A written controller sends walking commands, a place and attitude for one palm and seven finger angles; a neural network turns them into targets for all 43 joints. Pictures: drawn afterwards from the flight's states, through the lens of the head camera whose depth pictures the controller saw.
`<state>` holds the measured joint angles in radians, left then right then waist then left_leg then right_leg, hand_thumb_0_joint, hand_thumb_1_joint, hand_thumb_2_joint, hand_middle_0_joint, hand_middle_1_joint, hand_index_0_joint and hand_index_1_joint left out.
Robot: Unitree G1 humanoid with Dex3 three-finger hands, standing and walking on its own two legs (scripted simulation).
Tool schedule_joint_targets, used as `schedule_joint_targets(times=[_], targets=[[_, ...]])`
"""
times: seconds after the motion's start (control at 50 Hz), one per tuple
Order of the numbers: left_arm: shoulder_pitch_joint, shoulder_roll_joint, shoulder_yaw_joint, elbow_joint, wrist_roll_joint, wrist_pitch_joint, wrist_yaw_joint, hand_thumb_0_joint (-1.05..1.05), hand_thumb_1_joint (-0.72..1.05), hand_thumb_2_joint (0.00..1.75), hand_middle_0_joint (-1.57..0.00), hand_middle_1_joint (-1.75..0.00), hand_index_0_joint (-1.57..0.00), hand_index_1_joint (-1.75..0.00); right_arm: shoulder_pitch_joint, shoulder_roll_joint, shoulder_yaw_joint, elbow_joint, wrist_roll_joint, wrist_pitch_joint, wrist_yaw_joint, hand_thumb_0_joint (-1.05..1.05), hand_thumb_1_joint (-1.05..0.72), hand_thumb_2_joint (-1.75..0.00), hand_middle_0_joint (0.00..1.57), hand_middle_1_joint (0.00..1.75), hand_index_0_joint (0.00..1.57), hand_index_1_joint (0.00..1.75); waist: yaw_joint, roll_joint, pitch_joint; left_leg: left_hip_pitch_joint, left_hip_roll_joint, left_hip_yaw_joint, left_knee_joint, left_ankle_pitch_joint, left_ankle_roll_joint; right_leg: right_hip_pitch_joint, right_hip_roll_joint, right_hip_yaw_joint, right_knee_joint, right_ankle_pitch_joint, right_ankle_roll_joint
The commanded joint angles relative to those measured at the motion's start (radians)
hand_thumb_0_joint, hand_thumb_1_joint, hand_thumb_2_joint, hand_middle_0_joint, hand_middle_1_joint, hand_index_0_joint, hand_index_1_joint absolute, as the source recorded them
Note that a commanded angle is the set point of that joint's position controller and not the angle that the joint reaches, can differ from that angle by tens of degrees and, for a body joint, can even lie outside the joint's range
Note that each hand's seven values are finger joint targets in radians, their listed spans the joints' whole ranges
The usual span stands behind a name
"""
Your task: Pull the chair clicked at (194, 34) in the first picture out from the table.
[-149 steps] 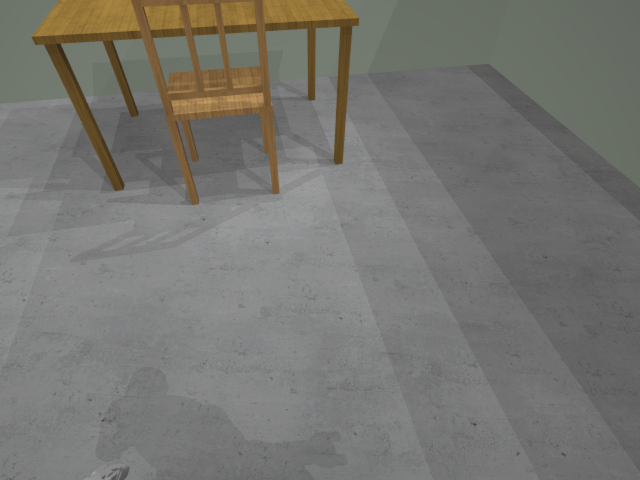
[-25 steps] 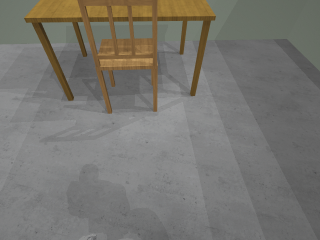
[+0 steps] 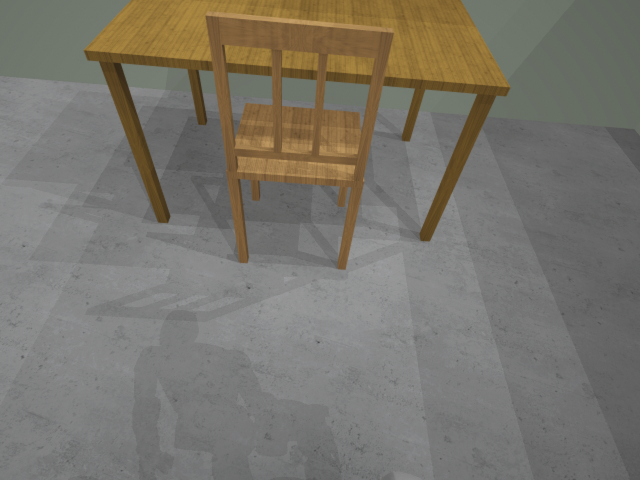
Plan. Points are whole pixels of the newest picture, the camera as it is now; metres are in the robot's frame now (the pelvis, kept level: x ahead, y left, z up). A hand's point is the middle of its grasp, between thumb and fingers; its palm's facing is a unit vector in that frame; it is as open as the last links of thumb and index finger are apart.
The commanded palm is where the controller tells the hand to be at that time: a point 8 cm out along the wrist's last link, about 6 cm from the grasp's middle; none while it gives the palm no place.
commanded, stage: walk to a spot facing it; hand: left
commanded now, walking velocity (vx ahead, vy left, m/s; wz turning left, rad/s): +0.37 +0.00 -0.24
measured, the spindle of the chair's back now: (277, 104) +0.97 +0.19 -0.08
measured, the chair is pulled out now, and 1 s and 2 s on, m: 0.00 0.00 0.00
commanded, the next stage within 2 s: turn to face it in 0.22 s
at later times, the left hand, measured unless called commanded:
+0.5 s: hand (268, 363) +0.32 +0.11 -0.17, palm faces -0.08 -0.98 -0.20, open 7.4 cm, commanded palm none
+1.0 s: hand (233, 388) +0.27 +0.16 -0.17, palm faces +0.08 -0.98 -0.17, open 7.4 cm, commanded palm none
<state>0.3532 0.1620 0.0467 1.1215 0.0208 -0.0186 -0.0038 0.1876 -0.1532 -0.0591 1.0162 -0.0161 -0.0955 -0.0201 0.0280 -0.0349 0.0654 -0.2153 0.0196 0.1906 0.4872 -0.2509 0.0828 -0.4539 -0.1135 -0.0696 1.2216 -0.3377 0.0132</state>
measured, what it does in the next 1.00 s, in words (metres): walks ahead: right foot, then left foot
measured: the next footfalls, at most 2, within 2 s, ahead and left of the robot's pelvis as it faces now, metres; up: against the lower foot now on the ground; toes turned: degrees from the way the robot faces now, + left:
right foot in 0.40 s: +0.32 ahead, -0.16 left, +0.00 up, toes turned -13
left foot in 0.78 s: +0.30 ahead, +0.07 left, +0.00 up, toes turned +6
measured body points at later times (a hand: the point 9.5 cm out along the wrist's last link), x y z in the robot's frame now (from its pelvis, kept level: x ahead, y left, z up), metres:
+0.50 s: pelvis +0.20 -0.06 -0.02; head +0.23 -0.07 +0.43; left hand +0.32 +0.16 -0.16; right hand +0.09 -0.25 -0.18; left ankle +0.08 +0.07 -0.65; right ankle +0.28 -0.15 -0.74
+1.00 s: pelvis +0.27 -0.03 +0.01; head +0.28 -0.01 +0.46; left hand +0.27 +0.21 -0.16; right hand +0.29 -0.25 -0.14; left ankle +0.26 +0.07 -0.74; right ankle +0.25 -0.16 -0.68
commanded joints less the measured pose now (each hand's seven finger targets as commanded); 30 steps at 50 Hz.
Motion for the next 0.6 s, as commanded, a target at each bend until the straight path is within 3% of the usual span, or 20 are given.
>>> schedule_joint_targets(times=[0.0,0.08,0.14,0.2,0.26,0.3,0.32,0.34,0.36,0.38,0.4,0.42,0.44,0.48,0.5,0.52,0.54,0.58], targets=[[0.033,0.018,0.018,-0.06,0.012,0.002,-0.005,0.0,0.9,0.9,-0.2,-0.3,-0.2,-0.3,0.168,-0.079,0.003,0.04,0.002,-0.003,-0.004,0.0,-0.9,-0.9,0.2,0.3,0.2,0.3,-0.009,0.129,-0.005,0.074,0.251,-0.174,-0.304,0.295,0.038,-0.136,-0.034,0.04,-0.025,0.136,0.013],[-0.058,0.029,0.023,-0.099,0.01,0.019,-0.013,0.0,0.9,0.9,-0.2,-0.3,-0.2,-0.3,0.201,-0.096,0.004,0.05,0.004,-0.003,-0.007,0.0,-0.9,-0.9,0.2,0.3,0.2,0.3,-0.014,0.129,0.052,0.122,0.259,-0.137,-0.338,0.254,0.058,-0.24,-0.043,0.041,-0.117,0.2,0.023],[-0.156,0.035,0.022,-0.135,0.009,0.017,-0.019,0.0,0.9,0.9,-0.2,-0.3,-0.2,-0.3,0.245,-0.098,0.003,0.071,0.0,-0.003,-0.009,0.0,-0.9,-0.9,0.2,0.3,0.2,0.3,-0.032,0.131,0.088,0.178,0.265,-0.11,-0.334,0.313,0.063,-0.265,-0.04,0.014,-0.264,0.221,0.016],[-0.258,0.034,0.013,-0.169,0.005,0.009,-0.021,0.0,0.9,0.9,-0.2,-0.3,-0.2,-0.3,0.31,-0.099,0.003,0.099,-0.006,0.001,-0.01,0.0,-0.9,-0.9,0.2,0.3,0.2,0.3,-0.071,0.119,0.111,0.234,0.276,-0.088,-0.307,0.426,0.06,-0.239,-0.016,-0.025,-0.419,0.201,-0.007],[-0.275,0.027,0.01,-0.182,0.001,0.002,-0.018,0.0,0.9,0.9,-0.2,-0.3,-0.2,-0.3,0.322,-0.114,0.002,0.115,-0.013,0.01,-0.012,0.0,-0.9,-0.9,0.2,0.3,0.2,0.3,-0.071,0.131,0.107,0.264,0.294,-0.046,-0.242,0.562,0.05,-0.152,0.019,-0.049,-0.533,0.154,-0.044],[-0.194,0.05,0.013,-0.163,0.002,-0.006,-0.012,0.0,0.9,0.9,-0.2,-0.3,-0.2,-0.3,0.307,-0.127,0.001,0.12,-0.011,0.017,-0.014,0.0,-0.9,-0.9,0.2,0.3,0.2,0.3,-0.033,0.114,0.066,0.251,0.3,-0.036,-0.116,0.757,0.041,-0.004,0.065,-0.069,-0.581,0.114,-0.073],[-0.092,0.056,0.015,-0.131,0.005,-0.014,-0.008,0.0,0.9,0.9,-0.2,-0.3,-0.2,-0.3,0.288,-0.138,0.002,0.119,-0.008,0.019,-0.014,0.0,-0.9,-0.9,0.2,0.3,0.2,0.3,0.014,0.106,0.013,0.237,0.275,-0.016,-0.012,0.815,0.024,0.116,0.096,-0.092,-0.623,0.163,-0.078],[0.034,0.092,0.025,-0.089,0.012,-0.028,-0.003,0.0,0.9,0.9,-0.2,-0.3,-0.2,-0.3,0.27,-0.136,0.004,0.116,0.002,0.019,-0.012,0.0,-0.9,-0.9,0.2,0.3,0.2,0.3,0.071,0.089,-0.063,0.156,0.232,0.006,0.16,0.743,-0.011,0.322,0.09,-0.079,-0.701,0.279,-0.082],[0.144,0.183,0.048,-0.058,0.017,-0.047,0.009,0.0,0.9,0.9,-0.2,-0.3,-0.2,-0.3,0.312,-0.093,0.01,0.111,0.014,0.019,-0.003,0.0,-0.9,-0.9,0.2,0.3,0.2,0.3,0.098,-0.084,-0.202,-0.06,0.14,0.024,0.437,0.398,-0.055,0.6,-0.103,0.121,-0.686,0.583,-0.139],[0.201,0.265,0.06,-0.047,-0.003,-0.051,0.014,0.0,0.9,0.9,-0.2,-0.3,-0.2,-0.3,0.376,-0.056,0.014,0.098,0.022,0.02,-0.007,0.0,-0.9,-0.9,0.2,0.3,0.2,0.3,0.064,-0.237,-0.343,-0.202,-0.005,-0.029,0.749,-0.34,-0.094,0.731,-0.356,0.443,-0.75,0.993,-0.264],[0.15,0.254,0.05,-0.068,-0.017,-0.043,0.023,0.0,0.9,0.9,-0.2,-0.3,-0.2,-0.3,0.338,-0.078,0.011,0.088,0.026,0.037,-0.019,0.0,-0.9,-0.9,0.2,0.3,0.2,0.3,0.056,-0.122,-0.312,-0.187,0.021,-0.172,0.834,-0.358,-0.075,0.62,-0.364,0.395,-0.803,1.032,-0.306],[0.061,0.223,0.045,-0.08,-0.014,-0.039,0.028,0.0,0.9,0.9,-0.2,-0.3,-0.2,-0.3,0.297,-0.041,0.012,0.092,0.025,0.044,-0.015,0.0,-0.9,-0.9,0.2,0.3,0.2,0.3,0.034,-0.082,-0.207,-0.22,0.054,-0.177,0.852,-0.302,-0.077,0.495,-0.336,0.323,-0.835,0.896,-0.291],[-0.003,0.191,0.033,-0.094,-0.014,-0.038,0.03,0.0,0.9,0.9,-0.2,-0.3,-0.2,-0.3,0.262,-0.024,0.016,0.091,0.018,0.054,-0.012,0.0,-0.9,-0.9,0.2,0.3,0.2,0.3,0.018,-0.066,-0.129,-0.236,0.077,-0.189,0.851,-0.256,-0.083,0.369,-0.312,0.299,-0.871,0.755,-0.261],[-0.1,0.112,0.008,-0.112,-0.011,-0.038,0.036,0.0,0.9,0.9,-0.2,-0.3,-0.2,-0.3,0.264,-0.003,0.02,0.1,0.006,0.08,-0.01,0.0,-0.9,-0.9,0.2,0.3,0.2,0.3,-0.041,-0.006,-0.033,-0.18,0.107,-0.207,0.761,-0.171,-0.086,0.151,-0.25,0.154,-0.944,0.576,-0.201],[-0.132,0.101,0.005,-0.116,-0.006,-0.04,0.038,0.0,0.9,0.9,-0.2,-0.3,-0.2,-0.3,0.302,0.015,0.02,0.112,0.004,0.09,-0.006,0.0,-0.9,-0.9,0.2,0.3,0.2,0.3,-0.07,0.003,-0.042,-0.145,0.101,-0.196,0.693,-0.151,-0.091,0.117,-0.217,0.096,-0.954,0.546,-0.18],[-0.159,0.093,0.0,-0.122,-0.005,-0.038,0.038,0.0,0.9,0.9,-0.2,-0.3,-0.2,-0.3,0.327,0.026,0.025,0.119,0.002,0.1,-0.005,0.0,-0.9,-0.9,0.2,0.3,0.2,0.3,-0.092,-0.032,-0.053,-0.107,0.103,-0.186,0.621,-0.138,-0.099,0.072,-0.199,0.043,-0.964,0.502,-0.163],[-0.173,0.091,-0.001,-0.128,-0.002,-0.034,0.037,0.0,0.9,0.9,-0.2,-0.3,-0.2,-0.3,0.336,0.029,0.026,0.12,0.002,0.108,-0.003,0.0,-0.9,-0.9,0.2,0.3,0.2,0.3,-0.099,-0.06,-0.064,-0.077,0.094,-0.167,0.56,-0.126,-0.105,0.051,-0.18,0.009,-0.977,0.426,-0.154],[-0.165,0.091,0.007,-0.131,-0.001,-0.021,0.036,0.0,0.9,0.9,-0.2,-0.3,-0.2,-0.3,0.312,0.026,0.024,0.106,-0.003,0.116,0.001,0.0,-0.9,-0.9,0.2,0.3,0.2,0.3,-0.081,-0.091,-0.063,-0.091,0.08,-0.141,0.479,-0.101,-0.114,0.072,-0.161,0.002,-1.001,0.275,-0.151]])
